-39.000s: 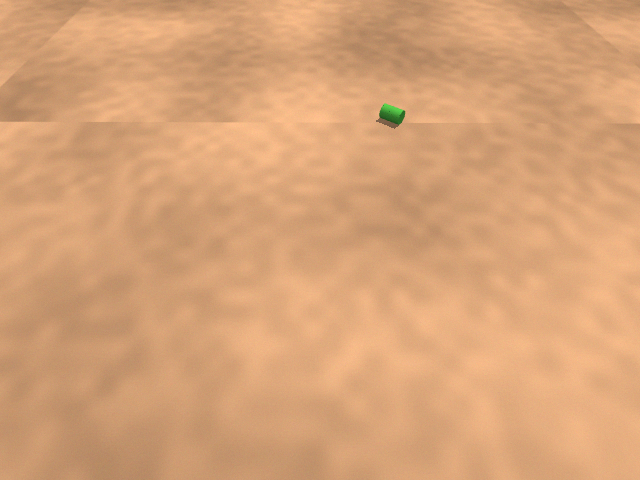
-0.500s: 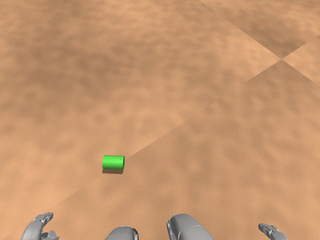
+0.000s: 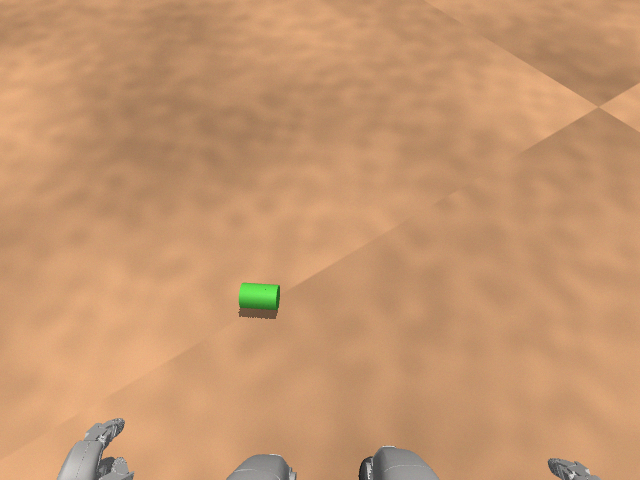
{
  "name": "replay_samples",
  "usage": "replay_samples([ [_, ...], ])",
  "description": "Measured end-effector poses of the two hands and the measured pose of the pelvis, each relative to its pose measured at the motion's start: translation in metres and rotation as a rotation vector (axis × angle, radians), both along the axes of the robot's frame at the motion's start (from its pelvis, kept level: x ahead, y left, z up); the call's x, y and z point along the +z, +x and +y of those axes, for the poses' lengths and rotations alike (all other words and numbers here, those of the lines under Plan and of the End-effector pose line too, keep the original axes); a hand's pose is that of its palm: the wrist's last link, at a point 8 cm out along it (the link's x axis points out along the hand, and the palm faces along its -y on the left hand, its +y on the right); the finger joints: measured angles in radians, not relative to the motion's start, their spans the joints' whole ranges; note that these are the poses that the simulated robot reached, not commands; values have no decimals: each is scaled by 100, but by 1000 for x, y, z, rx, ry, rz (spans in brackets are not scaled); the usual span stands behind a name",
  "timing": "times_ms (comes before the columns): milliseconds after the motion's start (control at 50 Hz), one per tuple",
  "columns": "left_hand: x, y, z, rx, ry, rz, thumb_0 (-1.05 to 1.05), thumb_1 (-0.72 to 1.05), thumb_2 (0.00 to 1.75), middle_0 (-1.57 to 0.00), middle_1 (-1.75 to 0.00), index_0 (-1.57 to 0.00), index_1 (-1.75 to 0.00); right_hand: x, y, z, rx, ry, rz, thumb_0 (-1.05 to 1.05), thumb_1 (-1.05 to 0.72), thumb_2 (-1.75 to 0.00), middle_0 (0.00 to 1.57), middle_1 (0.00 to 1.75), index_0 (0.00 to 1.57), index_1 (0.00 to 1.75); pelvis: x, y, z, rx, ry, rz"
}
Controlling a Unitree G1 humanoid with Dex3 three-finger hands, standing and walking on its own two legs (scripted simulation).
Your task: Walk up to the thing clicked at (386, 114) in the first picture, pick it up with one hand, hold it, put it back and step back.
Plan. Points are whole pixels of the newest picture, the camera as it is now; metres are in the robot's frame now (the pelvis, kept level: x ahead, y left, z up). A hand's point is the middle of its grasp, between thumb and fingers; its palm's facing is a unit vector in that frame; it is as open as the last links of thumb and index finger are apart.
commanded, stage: step back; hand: left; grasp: from above
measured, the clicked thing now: (260, 296) +0.66 +0.20 -0.72
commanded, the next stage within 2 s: none
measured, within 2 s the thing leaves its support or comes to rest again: neither
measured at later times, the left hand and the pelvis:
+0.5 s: hand out of the picture -0.09 +0.26 -0.15, palm faces -0.08 -0.91 -0.40, open 7.4 cm; pelvis -0.17 -0.01 -0.01, yaw -4 degrees
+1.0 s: hand out of the picture -0.21 +0.25 -0.15, palm faces -0.05 -0.93 -0.37, open 7.4 cm; pelvis -0.34 -0.02 +0.00, yaw -3 degrees
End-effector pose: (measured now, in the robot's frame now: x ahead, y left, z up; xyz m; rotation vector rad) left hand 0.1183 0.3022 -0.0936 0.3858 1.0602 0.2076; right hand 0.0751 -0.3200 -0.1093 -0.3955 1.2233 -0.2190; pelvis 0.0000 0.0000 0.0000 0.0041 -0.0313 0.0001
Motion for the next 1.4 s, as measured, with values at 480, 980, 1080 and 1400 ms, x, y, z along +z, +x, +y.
replay_samples([
  [480, -21, -199, -1, -2, 0, 154, 0, 91, 90, -20, -30, -20, -30, 6, -123, -11, -9, -1, -177, 0, -90, -90, 21, 31, 20, 30, -10, -165, -11, -75, -43, -13],
  [980, -15, -326, -10, -9, -34, 45, 0, 91, 90, -21, -30, -20, -30, 18, -318, -5, 15, -24, -82, 1, -90, -90, 21, 31, 20, 30, 1, -332, -14, -40, -25, -2],
  [1080, -22, -381, -22, -25, -8, 91, 0, 91, 90, -21, -30, -20, -30, 10, -339, -30, 15, -22, -157, 0, -90, -90, 21, 31, 20, 30, -11, -372, -31, -80, -15, 5],
  [1400, -8, -507, -12, 91, 22, 118, 1, 90, 90, -21, -30, -21, -30, -9, -453, -30, 8, 32, 32, 1, -90, -90, 21, 30, 20, 30, -4, -432, -36, 10, 28, -20],
])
